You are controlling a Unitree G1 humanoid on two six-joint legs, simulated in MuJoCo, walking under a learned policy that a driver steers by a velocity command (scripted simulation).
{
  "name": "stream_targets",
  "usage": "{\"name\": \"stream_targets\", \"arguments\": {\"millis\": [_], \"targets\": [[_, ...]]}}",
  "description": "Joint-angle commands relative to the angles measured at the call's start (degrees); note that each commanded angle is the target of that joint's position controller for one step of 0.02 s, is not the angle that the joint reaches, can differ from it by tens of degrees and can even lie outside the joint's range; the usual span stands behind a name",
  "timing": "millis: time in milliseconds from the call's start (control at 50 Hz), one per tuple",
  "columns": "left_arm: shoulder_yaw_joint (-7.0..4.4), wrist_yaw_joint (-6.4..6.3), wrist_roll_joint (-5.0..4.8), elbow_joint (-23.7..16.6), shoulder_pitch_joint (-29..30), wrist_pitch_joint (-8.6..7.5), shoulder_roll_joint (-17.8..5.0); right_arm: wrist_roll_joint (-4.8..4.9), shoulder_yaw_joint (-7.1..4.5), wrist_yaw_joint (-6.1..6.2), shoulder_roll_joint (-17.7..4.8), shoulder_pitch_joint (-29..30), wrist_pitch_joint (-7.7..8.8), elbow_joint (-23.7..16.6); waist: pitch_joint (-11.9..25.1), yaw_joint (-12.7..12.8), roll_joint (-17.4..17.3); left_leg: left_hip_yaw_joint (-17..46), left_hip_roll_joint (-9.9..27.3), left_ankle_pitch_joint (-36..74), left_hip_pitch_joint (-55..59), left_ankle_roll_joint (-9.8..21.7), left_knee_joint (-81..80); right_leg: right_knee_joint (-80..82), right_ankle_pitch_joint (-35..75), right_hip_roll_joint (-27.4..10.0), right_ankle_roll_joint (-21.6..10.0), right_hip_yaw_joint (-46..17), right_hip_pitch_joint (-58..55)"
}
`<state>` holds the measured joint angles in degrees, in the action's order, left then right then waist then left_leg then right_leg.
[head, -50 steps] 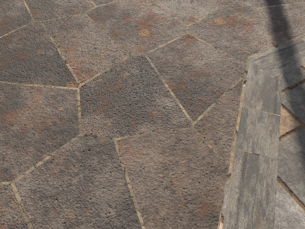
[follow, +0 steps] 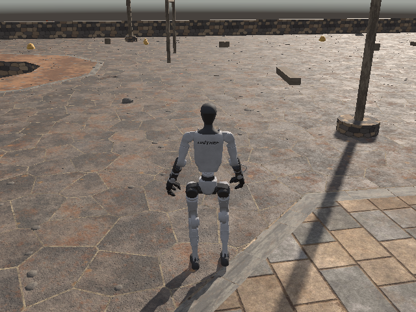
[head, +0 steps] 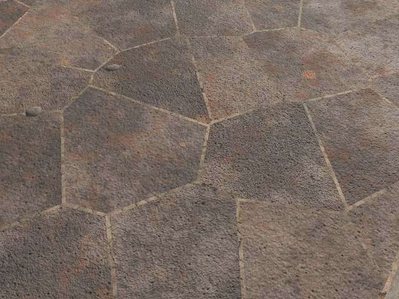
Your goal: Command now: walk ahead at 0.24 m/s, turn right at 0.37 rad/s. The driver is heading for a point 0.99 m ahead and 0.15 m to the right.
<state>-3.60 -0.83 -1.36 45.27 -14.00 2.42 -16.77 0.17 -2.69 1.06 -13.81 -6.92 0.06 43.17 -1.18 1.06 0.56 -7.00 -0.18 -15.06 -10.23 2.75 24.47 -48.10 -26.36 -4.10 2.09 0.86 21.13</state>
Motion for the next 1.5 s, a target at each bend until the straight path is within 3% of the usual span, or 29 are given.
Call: {"name": "stream_targets", "arguments": {"millis": [20,140,160,180,200,220,260,300,440,540,600,620,640,660,680,720,760,800,880,960,1040,1060,1080,1100,1120,1160,1220,1400,1500], "targets": [[-1.05,0.80,-0.18,-6.07,6.28,-2.12,-4.89,0.57,-3.96,0.17,-11.84,-1.96,1.58,-1.91,-1.82,-3.61,-6.05,19.03,20.19,-13.33,8.48,10.32,-16.11,2.13,-0.68,-2.59,-2.62,-1.20,11.53],[-1.95,2.18,-0.34,-0.61,-6.23,-2.67,-5.11,1.84,-4.09,-1.62,-11.00,2.03,2.08,-1.94,2.15,3.65,-2.81,3.39,13.23,-8.97,-5.22,4.61,-3.37,19.18,9.90,4.05,-6.62,6.81,-16.17],[-3.51,1.59,-0.63,1.06,-13.14,-2.70,-8.75,0.86,-2.95,-1.84,-7.46,3.36,2.49,-2.55,3.92,6.29,3.93,-2.22,9.21,-5.29,-13.14,1.22,12.35,22.48,7.31,0.57,-9.71,-1.12,-25.54],[-5.40,1.12,-0.27,-0.18,-16.96,-3.57,-17.88,-0.77,-1.66,-1.91,-3.77,7.29,3.41,-7.25,3.56,6.61,19.39,-3.15,-0.71,-17.41,-33.62,-4.17,35.23,32.22,0.11,-14.46,-19.95,-33.54,-32.98],[-4.23,1.79,0.42,-2.04,-14.61,-5.16,-15.00,0.79,-2.21,-2.24,-6.96,8.75,5.01,-7.73,4.21,6.70,11.65,8.88,-0.77,-20.29,-41.50,-3.43,43.26,38.13,-7.89,-18.25,-24.94,-44.02,-33.03],[-3.22,1.84,0.54,-3.17,-10.87,-6.18,-11.73,2.37,-2.69,-3.02,-9.50,7.59,6.10,-7.43,0.18,4.48,9.56,10.64,2.36,-14.73,-44.09,-2.03,43.59,38.58,-6.56,-17.28,-23.09,-39.10,-31.47],[-2.07,1.56,0.11,-4.41,-6.67,-6.52,-8.49,0.42,-3.18,-3.09,-11.32,5.30,7.05,-5.15,-2.51,1.83,4.07,10.06,5.06,-4.74,-41.15,-1.61,37.50,37.17,5.98,-12.55,-18.57,-28.00,-27.61],[-1.62,0.77,0.56,-5.34,-6.15,-6.35,-8.25,-0.70,-3.25,-3.15,-10.73,5.21,6.99,-4.57,-1.96,0.67,4.17,9.11,4.56,1.91,-35.39,-3.02,31.61,37.73,18.40,-9.35,-16.61,-21.61,-24.14],[-2.46,-1.17,0.19,-4.76,-10.41,-5.91,-9.89,0.42,-1.19,-3.82,-5.75,14.56,6.62,-7.79,-4.07,3.35,5.55,6.85,-0.41,19.61,-23.69,-5.93,7.81,38.40,23.30,-4.38,-13.33,-13.31,-14.08],[-2.75,-1.28,0.00,-2.95,-11.63,-5.61,-9.29,0.64,-1.77,-4.44,-8.08,13.59,7.36,-7.97,-4.11,2.25,6.93,8.47,0.47,18.67,-21.34,-2.58,3.02,34.55,30.60,-8.37,-11.62,-15.06,-21.55],[-2.67,-1.09,0.81,-3.39,-10.24,-4.67,-9.45,0.50,-3.82,-3.47,-12.17,0.66,7.06,-4.64,5.70,-4.32,8.34,3.59,-2.97,13.75,-4.45,1.96,2.97,16.70,58.19,-5.07,-8.98,-10.70,-24.03],[-1.69,-1.12,1.59,-4.16,-10.34,-4.46,-7.41,-0.21,-4.12,-3.18,-13.81,-9.23,6.77,-3.03,13.82,-8.43,5.83,10.80,3.78,13.62,12.76,5.69,6.76,1.93,49.55,-3.08,-7.47,-9.96,-14.25],[0.12,-0.67,1.11,-4.91,-19.15,-5.19,-0.57,-0.95,-5.37,-3.39,-19.11,-16.17,6.53,-0.87,23.48,-4.50,-13.26,41.55,18.89,1.33,33.67,16.87,2.65,-22.93,13.33,7.71,-2.59,-7.81,7.78],[0.22,-0.34,-0.01,-4.30,-18.27,-6.32,-3.63,0.65,-4.18,-4.23,-14.46,-16.53,6.81,0.29,24.08,-5.58,-16.46,57.37,20.42,-8.83,35.13,18.36,-8.24,-29.48,-5.35,9.13,-2.61,-12.12,16.03],[-0.79,0.04,-1.12,-5.97,-10.24,-6.99,-7.66,1.39,-3.32,-3.96,-11.45,-11.27,6.63,-0.33,12.79,-5.82,-11.28,48.52,18.77,-10.54,26.94,15.42,-8.83,-31.76,-1.98,4.97,-3.22,-10.69,21.00],[-0.61,0.17,0.64,-8.13,-1.02,-8.58,-7.72,0.39,-2.58,-3.38,-9.68,-5.75,5.88,-1.57,3.84,-3.89,-1.13,35.97,13.92,0.80,10.15,12.74,-10.26,-24.28,5.26,0.63,-4.02,-7.88,18.43],[-0.65,0.40,1.61,-8.42,-1.78,-8.71,-6.45,-0.37,-2.05,-2.89,-8.76,-4.82,5.75,-1.96,2.85,-0.97,-3.37,31.46,10.88,8.60,3.39,12.78,-12.45,-18.09,7.87,-1.27,-3.51,-7.58,13.61],[-0.03,0.48,2.10,-8.86,-2.33,-8.36,-4.59,0.49,-2.16,-2.27,-9.17,-5.57,5.72,-1.57,2.27,0.08,-4.76,28.31,10.19,11.68,-0.37,13.87,-13.98,-11.52,7.07,-1.66,-1.93,-6.09,12.30],[1.45,0.69,2.23,-11.63,6.52,-8.56,-2.16,1.30,-3.18,-1.08,-12.26,-7.69,5.16,-1.09,-0.31,-2.48,-4.27,22.08,6.97,11.21,-7.61,11.62,-14.92,6.44,20.50,0.34,0.43,-3.87,7.29],[0.96,1.26,1.04,-13.26,12.29,-9.17,-3.72,1.97,-3.39,-0.67,-12.77,-12.64,3.97,-0.19,0.23,-4.79,-4.68,24.24,7.27,7.59,-5.91,9.11,-11.21,16.03,28.83,3.27,1.38,-4.79,2.32],[-0.88,1.14,0.60,-12.59,7.47,-9.71,-6.54,1.48,-3.10,-0.48,-11.34,-12.99,3.02,-0.65,2.16,-0.68,-6.08,28.36,6.97,4.35,-3.72,5.61,-1.98,21.50,22.52,3.24,-1.61,-4.69,-7.56],[-1.80,0.77,1.06,-11.78,1.97,-9.90,-8.35,1.03,-2.29,-0.66,-8.97,-12.99,3.14,-1.12,5.60,2.26,-5.14,26.22,3.99,4.96,-6.05,3.69,6.15,22.42,20.34,0.43,-3.74,-6.45,-16.02],[-2.74,0.26,1.79,-11.00,-6.96,-9.68,-11.98,-0.29,-0.78,-0.86,-4.42,-13.98,3.36,-2.48,13.98,5.19,3.55,20.31,-0.26,-6.37,-13.10,1.21,24.19,22.35,16.15,-11.00,-7.53,-17.49,-29.45],[-3.52,0.92,2.61,-9.41,-9.34,-8.69,-15.54,1.89,-0.32,-0.81,-3.45,-19.96,4.07,-4.90,17.33,1.62,21.34,14.39,-4.50,-20.86,-30.52,-0.93,40.35,30.16,-0.10,-21.23,-15.40,-44.35,-38.52],[-2.57,1.24,1.88,-9.88,-7.44,-8.66,-10.31,2.82,-1.53,-0.50,-9.19,-18.74,3.82,-3.45,11.99,2.53,13.66,16.28,-0.27,-16.46,-35.90,-1.65,47.86,32.24,-8.40,-20.11,-14.98,-45.42,-34.67],[-1.14,1.17,1.93,-10.01,-2.73,-8.51,-5.77,1.75,-2.22,-0.60,-10.54,-11.70,3.09,-4.13,3.94,2.35,4.92,14.66,3.12,-6.61,-34.59,-2.26,48.42,32.72,5.37,-14.76,-12.18,-27.36,-24.26],[-0.87,1.01,2.27,-8.67,0.42,-8.86,-4.09,1.65,-2.31,-1.38,-8.03,-9.57,2.09,-5.45,0.68,0.00,6.47,13.50,5.91,-1.33,-30.17,-2.85,43.40,36.42,18.82,-10.59,-11.53,-14.62,-16.37],[-2.70,0.19,1.31,-4.17,-1.90,-8.41,-8.98,1.03,-0.73,-3.63,-4.67,2.53,2.02,-9.77,-2.30,2.61,2.34,8.76,5.65,15.63,-28.87,-3.17,19.38,39.64,29.88,-10.35,-11.42,2.48,-18.29],[-3.58,0.10,-0.04,-2.00,-4.27,-6.95,-11.55,1.20,-1.20,-4.89,-6.22,7.42,1.96,-12.75,-3.11,2.46,3.09,4.53,3.11,9.60,-25.56,0.69,12.06,34.62,42.77,-12.21,-9.20,7.32,-24.86]]}}
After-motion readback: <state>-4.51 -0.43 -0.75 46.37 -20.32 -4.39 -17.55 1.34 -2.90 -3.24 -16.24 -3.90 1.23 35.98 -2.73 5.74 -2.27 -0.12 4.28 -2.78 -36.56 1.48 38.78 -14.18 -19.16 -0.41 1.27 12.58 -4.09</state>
